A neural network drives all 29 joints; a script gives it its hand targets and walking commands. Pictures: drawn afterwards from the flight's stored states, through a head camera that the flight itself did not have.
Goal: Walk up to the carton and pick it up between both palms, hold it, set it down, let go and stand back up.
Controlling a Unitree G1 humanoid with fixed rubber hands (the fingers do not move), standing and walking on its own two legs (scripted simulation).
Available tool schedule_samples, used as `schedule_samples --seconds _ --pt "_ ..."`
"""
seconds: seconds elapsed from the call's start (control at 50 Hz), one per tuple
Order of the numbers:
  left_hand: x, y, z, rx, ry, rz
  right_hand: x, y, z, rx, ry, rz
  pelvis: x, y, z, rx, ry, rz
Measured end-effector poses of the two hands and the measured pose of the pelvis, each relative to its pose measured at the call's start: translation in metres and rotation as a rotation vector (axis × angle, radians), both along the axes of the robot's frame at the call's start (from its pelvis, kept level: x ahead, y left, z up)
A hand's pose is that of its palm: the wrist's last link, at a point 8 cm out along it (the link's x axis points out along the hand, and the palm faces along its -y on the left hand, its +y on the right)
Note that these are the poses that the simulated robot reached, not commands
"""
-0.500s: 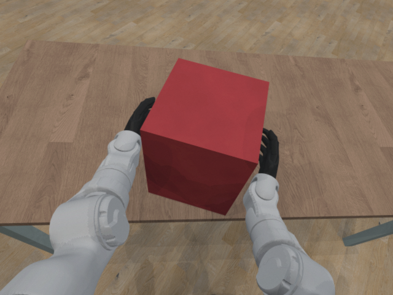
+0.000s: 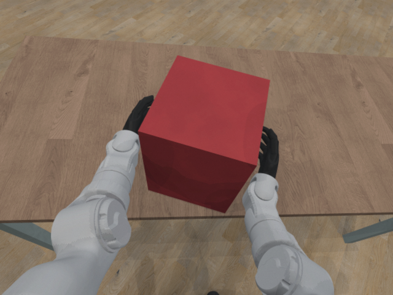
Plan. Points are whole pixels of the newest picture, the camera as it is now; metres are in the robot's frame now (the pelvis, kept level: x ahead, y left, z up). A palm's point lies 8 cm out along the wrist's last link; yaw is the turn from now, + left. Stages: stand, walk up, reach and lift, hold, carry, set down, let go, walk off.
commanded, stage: set down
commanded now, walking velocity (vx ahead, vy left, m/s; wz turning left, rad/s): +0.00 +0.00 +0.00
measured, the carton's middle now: (203, 140) +0.44 -0.05 +0.01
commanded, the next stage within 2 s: none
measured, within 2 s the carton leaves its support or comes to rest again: neither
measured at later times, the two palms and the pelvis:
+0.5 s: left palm (135, 131) +0.46 +0.10 +0.01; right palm (264, 168) +0.36 -0.18 +0.00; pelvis +0.00 +0.01 -0.01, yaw -2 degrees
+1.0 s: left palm (123, 141) +0.45 +0.12 -0.01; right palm (273, 181) +0.33 -0.20 -0.02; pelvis -0.02 +0.02 -0.03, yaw -4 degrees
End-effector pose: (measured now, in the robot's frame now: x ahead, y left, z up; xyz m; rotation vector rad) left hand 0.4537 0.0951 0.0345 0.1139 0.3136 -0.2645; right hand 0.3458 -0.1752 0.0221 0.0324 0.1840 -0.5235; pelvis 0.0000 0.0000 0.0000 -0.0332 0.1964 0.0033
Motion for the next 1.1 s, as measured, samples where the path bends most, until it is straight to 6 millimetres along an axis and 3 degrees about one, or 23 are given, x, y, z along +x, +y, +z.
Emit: schedule_samples --seconds 0.4,0.56,0.76,0.94,1.1 --pt "0.005 0.000 -0.009 0.015 0.026 -0.007 0.005 -0.002 -0.008 0.023 0.050 0.010 -0.001 0.004 -0.002 -0.003 0.039 -0.015" --pt "0.015 0.000 -0.029 0.039 0.087 0.022 0.013 -0.008 -0.030 0.074 0.157 0.012 0.002 0.006 -0.014 -0.021 0.152 -0.032" --pt "0.022 0.001 -0.035 0.028 0.065 0.008 0.012 -0.016 -0.035 0.059 0.144 -0.023 -0.002 0.010 -0.026 -0.032 0.195 -0.050" --pt "0.006 0.022 -0.042 0.032 0.061 0.022 -0.009 -0.028 -0.037 0.046 0.123 -0.045 -0.013 0.017 -0.028 -0.027 0.186 -0.068" --pt "-0.015 0.035 -0.041 0.037 0.055 0.018 -0.027 -0.021 -0.042 0.059 0.119 -0.030 -0.027 0.022 -0.030 -0.027 0.160 -0.062"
